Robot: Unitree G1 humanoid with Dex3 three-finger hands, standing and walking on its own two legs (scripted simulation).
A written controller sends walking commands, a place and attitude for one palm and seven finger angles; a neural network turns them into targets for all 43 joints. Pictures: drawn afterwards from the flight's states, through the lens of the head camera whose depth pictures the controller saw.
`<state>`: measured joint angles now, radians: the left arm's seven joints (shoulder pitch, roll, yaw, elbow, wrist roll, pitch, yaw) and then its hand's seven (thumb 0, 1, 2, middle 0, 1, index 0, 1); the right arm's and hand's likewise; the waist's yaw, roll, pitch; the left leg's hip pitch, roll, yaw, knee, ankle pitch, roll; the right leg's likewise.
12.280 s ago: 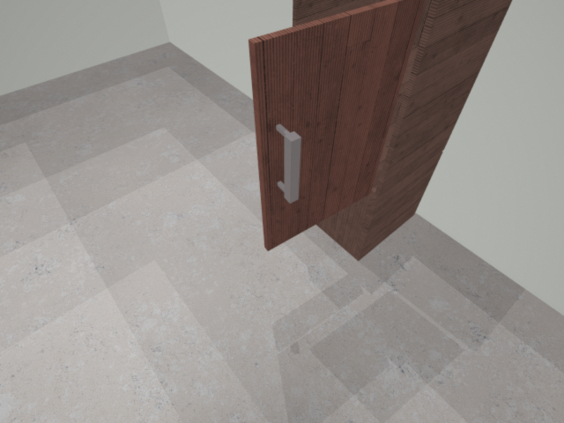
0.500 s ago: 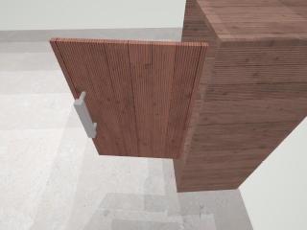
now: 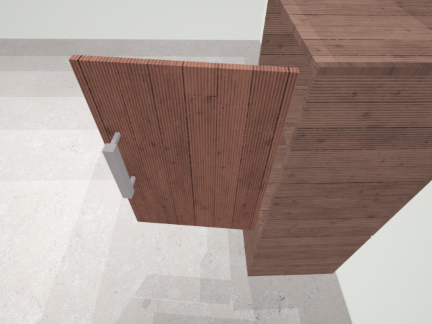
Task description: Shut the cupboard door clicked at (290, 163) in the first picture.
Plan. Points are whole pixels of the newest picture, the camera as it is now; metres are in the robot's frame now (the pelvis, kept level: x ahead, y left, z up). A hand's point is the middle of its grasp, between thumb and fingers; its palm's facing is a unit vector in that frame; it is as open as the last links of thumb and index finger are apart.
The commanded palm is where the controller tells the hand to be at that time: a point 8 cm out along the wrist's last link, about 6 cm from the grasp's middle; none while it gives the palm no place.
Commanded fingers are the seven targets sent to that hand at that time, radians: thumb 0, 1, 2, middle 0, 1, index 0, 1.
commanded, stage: look again from close up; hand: left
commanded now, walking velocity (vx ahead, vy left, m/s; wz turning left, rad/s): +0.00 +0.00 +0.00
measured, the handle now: (122, 166) +0.45 +0.26 -0.02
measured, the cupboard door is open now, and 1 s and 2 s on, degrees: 84 84 84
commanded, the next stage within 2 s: raise the hand and make a fist in 0.26 s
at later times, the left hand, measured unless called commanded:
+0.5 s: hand out of the picture +0.12 +0.20 -0.09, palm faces +0.20 -0.96 -0.21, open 7.2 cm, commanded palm +0.10 +0.22 -0.07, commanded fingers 0.00 0.90 0.90 -0.33 -0.44 -0.33 -0.44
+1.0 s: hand (130, 319) +0.14 +0.16 -0.05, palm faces -0.03 -1.00 -0.05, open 5.1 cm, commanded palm +0.12 +0.22 -0.05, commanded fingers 0.00 0.90 0.90 -0.79 -0.94 -0.79 -0.94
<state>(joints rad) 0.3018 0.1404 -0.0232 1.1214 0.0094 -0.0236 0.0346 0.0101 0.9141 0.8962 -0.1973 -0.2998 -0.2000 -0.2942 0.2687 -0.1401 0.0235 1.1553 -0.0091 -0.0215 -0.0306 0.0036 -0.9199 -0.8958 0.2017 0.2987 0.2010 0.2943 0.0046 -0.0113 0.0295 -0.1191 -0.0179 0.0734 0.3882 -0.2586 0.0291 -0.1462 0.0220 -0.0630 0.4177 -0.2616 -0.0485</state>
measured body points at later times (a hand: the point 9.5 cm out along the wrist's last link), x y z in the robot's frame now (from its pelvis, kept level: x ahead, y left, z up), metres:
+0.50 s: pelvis -0.01 +0.01 -0.01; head +0.01 +0.00 +0.44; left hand +0.11 +0.25 -0.07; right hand +0.05 -0.24 -0.15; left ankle -0.03 +0.10 -0.74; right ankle -0.02 -0.08 -0.74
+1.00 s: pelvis -0.06 -0.01 -0.11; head +0.01 +0.00 +0.33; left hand +0.14 +0.22 -0.04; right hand +0.17 -0.20 -0.17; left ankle -0.03 +0.10 -0.74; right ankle -0.02 -0.08 -0.74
